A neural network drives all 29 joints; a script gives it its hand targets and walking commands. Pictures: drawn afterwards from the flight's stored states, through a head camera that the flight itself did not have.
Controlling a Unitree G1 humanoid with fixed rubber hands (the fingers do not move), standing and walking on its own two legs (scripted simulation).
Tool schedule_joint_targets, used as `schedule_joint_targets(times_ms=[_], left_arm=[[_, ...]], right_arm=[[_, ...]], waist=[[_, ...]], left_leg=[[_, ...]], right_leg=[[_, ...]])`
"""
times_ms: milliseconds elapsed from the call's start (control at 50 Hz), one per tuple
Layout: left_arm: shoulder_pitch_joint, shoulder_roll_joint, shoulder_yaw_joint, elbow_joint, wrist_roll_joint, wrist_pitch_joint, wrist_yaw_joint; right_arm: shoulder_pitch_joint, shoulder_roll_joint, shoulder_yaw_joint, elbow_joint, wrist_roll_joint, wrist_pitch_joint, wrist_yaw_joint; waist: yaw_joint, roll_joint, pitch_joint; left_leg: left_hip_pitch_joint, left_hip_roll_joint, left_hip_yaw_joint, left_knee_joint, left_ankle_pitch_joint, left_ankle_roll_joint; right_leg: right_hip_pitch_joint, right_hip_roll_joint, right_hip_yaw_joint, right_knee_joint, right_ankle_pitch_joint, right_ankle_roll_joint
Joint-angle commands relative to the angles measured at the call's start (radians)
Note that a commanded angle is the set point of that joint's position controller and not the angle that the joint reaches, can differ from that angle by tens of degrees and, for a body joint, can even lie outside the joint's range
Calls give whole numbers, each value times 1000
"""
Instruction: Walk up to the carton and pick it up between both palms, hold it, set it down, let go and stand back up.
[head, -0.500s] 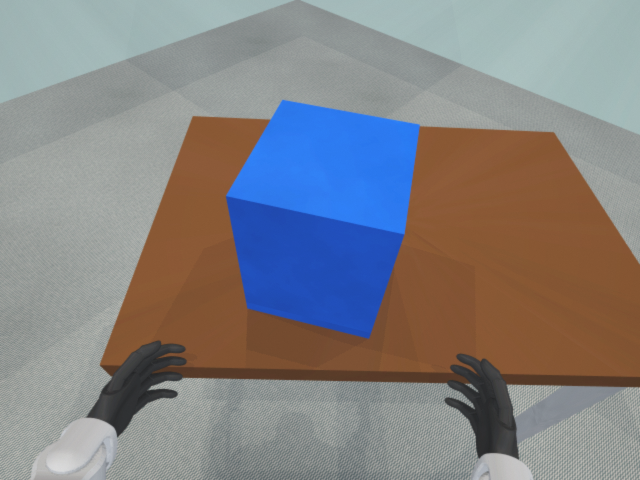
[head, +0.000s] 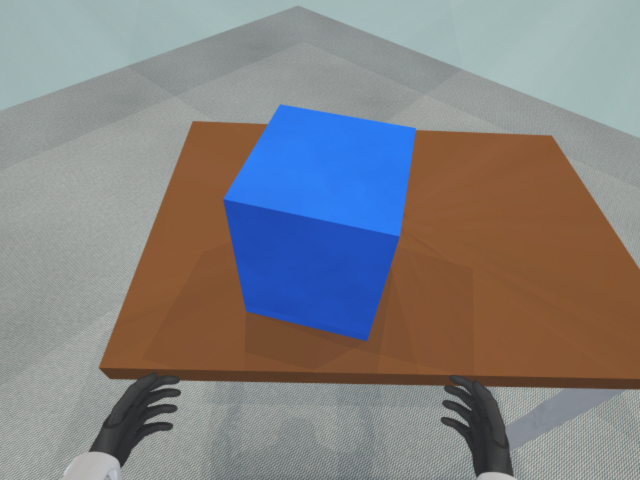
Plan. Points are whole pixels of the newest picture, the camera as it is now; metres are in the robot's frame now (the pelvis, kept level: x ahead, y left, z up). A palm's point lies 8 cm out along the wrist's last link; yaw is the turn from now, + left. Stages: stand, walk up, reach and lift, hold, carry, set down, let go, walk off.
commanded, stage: set down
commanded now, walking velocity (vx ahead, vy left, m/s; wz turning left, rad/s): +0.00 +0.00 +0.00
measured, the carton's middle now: (324, 226) +0.46 -0.01 +0.04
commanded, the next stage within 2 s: let go in 0.96 s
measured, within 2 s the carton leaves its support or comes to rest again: neither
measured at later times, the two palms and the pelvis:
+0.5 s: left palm (137, 461) +0.17 +0.22 -0.06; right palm (498, 455) +0.18 -0.22 -0.06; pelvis +0.00 -0.01 +0.00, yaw +0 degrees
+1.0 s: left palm (143, 465) +0.16 +0.21 -0.07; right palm (504, 463) +0.17 -0.24 -0.08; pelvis +0.01 -0.01 +0.00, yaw +0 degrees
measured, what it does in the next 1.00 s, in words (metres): stands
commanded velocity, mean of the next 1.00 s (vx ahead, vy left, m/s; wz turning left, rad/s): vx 0.00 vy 0.00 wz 0.00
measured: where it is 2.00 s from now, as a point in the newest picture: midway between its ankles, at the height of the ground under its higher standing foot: outside the picture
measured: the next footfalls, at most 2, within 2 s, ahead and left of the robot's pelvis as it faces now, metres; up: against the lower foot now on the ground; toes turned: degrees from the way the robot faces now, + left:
none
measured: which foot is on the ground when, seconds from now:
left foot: down 0.00-1.00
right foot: down 0.00-1.00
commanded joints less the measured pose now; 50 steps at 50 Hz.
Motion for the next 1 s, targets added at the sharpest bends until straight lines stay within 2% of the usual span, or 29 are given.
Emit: schedule_joint_targets(times_ms=[0, 20, 80, 100, 140, 200, 220, 280, 340, 360, 380, 400, 420, 440, 460, 480, 500, 520, 580, 600, 640, 680, 740, 760, 820, 840, 880, 900, 980], left_arm=[[-58, 68, 43, -21, 49, -25, 56], [-102, 87, 29, -25, 28, -34, 56], [-129, 90, 32, -13, 35, -36, 65], [-146, 109, 30, -55, 35, -46, 78], [-169, 80, 18, -1, 45, -51, 89], [-180, 37, -8, 103, 60, -37, 103], [-188, 40, 2, 87, 60, -39, 107], [-203, 41, -6, 66, 45, -50, 112], [-176, 20, -9, 137, 62, -45, 109], [-190, 22, -3, 125, 62, -44, 111], [-184, 35, 5, 103, 57, -52, 110], [-169, 6, -7, 173, 87, -37, 116], [-194, 4, -7, 147, 77, -37, 119], [-172, -4, -12, 207, 92, -28, 119], [-173, 1, 1, 193, 92, -27, 121], [-180, 13, -3, 166, 85, -34, 118], [-180, 7, 2, 172, 95, -37, 119], [-179, 17, 10, 159, 89, -38, 120], [-168, -12, -7, 213, 113, -27, 134], [-165, 10, 12, 161, 104, -40, 135], [-169, 12, 1, 182, 99, -45, 130], [-168, -6, 10, 192, 105, -43, 129], [-179, -22, -15, 251, 120, -26, 135], [-194, -27, -9, 229, 123, -31, 140], [-212, -6, -6, 204, 106, -49, 136], [-203, 1, 1, 201, 98, -53, 137], [-211, 0, -9, 246, 104, -55, 138], [-212, -9, -4, 230, 106, -54, 140], [-210, -15, -15, 257, 103, -51, 137]], right_arm=[[-89, -141, -93, 63, -49, -59, 49], [-113, -144, -96, 49, -54, -68, 50], [-153, -146, -108, 95, -80, -73, 62], [-170, -129, -109, 71, -72, -77, 63], [-204, -141, -118, 119, -95, -78, 80], [-223, -183, -126, 240, -111, -69, 111], [-242, -182, -124, 224, -115, -76, 108], [-260, -178, -142, 228, -125, -108, 114], [-228, -201, -133, 304, -122, -119, 121], [-255, -200, -134, 298, -125, -126, 120], [-257, -199, -133, 268, -118, -137, 116], [-265, -231, -141, 342, -124, -129, 127], [-272, -231, -143, 342, -124, -134, 133], [-262, -240, -131, 383, -124, -131, 142], [-267, -240, -128, 361, -121, -136, 140], [-249, -231, -128, 370, -117, -143, 137], [-256, -237, -122, 364, -114, -147, 138], [-258, -248, -126, 363, -116, -156, 140], [-270, -271, -132, 450, -124, -154, 163], [-264, -255, -131, 416, -129, -169, 156], [-258, -255, -125, 440, -122, -184, 157], [-263, -268, -113, 440, -118, -189, 160], [-282, -274, -122, 527, -128, -180, 171], [-296, -279, -125, 509, -121, -188, 172], [-299, -260, -121, 511, -119, -196, 171], [-297, -252, -118, 488, -122, -204, 166], [-305, -266, -122, 517, -121, -201, 170], [-301, -261, -117, 524, -126, -200, 173], [-299, -269, -115, 543, -125, -204, 171]], waist=[[76, 125, -40], [62, 85, -51], [68, 72, -59], [79, 104, -89], [74, 85, -81], [57, 119, -47], [59, 125, -56], [66, 79, -97], [47, 63, -79], [52, 71, -90], [54, 46, -124], [55, 58, -81], [48, 67, -113], [54, 52, -89], [54, 63, -95], [54, 32, -103], [53, 50, -105], [57, 15, -133], [52, 52, -134], [63, 37, -142], [63, 4, -141], [61, 13, -154], [55, 10, -102], [66, 32, -120], [57, 6, -142], [70, 2, -145], [53, -15, -135], [59, 25, -138], [58, 2, -137]], left_leg=[[97, 41, -25, -255, 211, -106], [85, 35, -12, -251, 187, -97], [99, 36, -6, -250, 164, -100], [63, 43, -13, -263, 123, -90], [2, 58, -23, -290, 43, -76], [-12, 72, -33, -299, 18, -86], [1, 64, -28, -294, 26, -84], [34, 57, -9, -279, 89, -94], [95, 46, 2, -258, 175, -105], [95, 45, 5, -250, 203, -110], [102, 35, 18, -243, 204, -101], [107, 40, 12, -250, 196, -108], [110, 42, 7, -247, 206, -108], [124, 33, 12, -240, 231, -112], [134, 35, 10, -238, 240, -110], [149, 27, 17, -231, 253, -113], [155, 22, 26, -227, 275, -107], [179, 12, 34, -212, 292, -111], [178, 28, 23, -209, 292, -122], [175, 17, 38, -200, 328, -125], [205, 5, 49, -180, 381, -120], [218, 6, 52, -180, 393, -121], [193, 13, 44, -189, 325, -119], [175, 18, 44, -190, 330, -120], [171, 15, 50, -177, 343, -112], [172, 12, 54, -176, 351, -110], [173, 10, 58, -170, 338, -106], [167, 15, 54, -177, 335, -108], [197, 14, 48, -165, 380, -114]], right_leg=[[171, 105, -51, -34, 29, -78], [168, 99, -46, -33, 29, -70], [136, 96, -51, -25, 22, -76], [185, 102, -52, -8, 35, -70], [218, 109, -61, 20, 38, -68], [171, 117, -66, 40, -1, -80], [187, 115, -58, 38, 13, -78], [171, 110, -52, 12, 43, -74], [120, 109, -54, 1, 55, -79], [123, 108, -52, -1, 63, -77], [132, 99, -47, -7, 85, -76], [98, 107, -61, -2, 51, -85], [109, 110, -57, 4, 63, -85], [85, 111, -63, 1, 63, -86], [83, 111, -55, 0, 61, -84], [76, 99, -53, -11, 75, -80], [69, 101, -49, -15, 80, -79], [64, 98, -48, -21, 86, -85], [42, 109, -55, -10, 56, -95], [51, 102, -55, -21, 85, -91], [28, 97, -52, -32, 117, -85], [22, 98, -45, -36, 116, -88], [-3, 98, -50, -36, 63, -95], [16, 100, -49, -25, 69, -98], [22, 99, -54, -22, 89, -85], [22, 95, -53, -21, 101, -82], [15, 98, -55, -23, 98, -85], [20, 98, -49, -16, 91, -89], [12, 96, -51, -29, 107, -84]])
